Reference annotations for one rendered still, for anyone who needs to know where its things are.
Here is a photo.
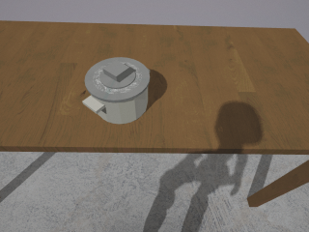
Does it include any lid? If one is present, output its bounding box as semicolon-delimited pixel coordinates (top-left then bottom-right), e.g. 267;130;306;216
84;57;150;102

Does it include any knob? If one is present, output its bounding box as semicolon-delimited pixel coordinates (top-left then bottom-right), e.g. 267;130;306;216
103;60;130;81

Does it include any pot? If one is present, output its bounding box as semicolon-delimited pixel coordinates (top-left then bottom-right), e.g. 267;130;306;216
82;69;151;125

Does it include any table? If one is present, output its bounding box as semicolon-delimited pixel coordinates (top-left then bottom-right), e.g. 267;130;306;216
0;20;309;207

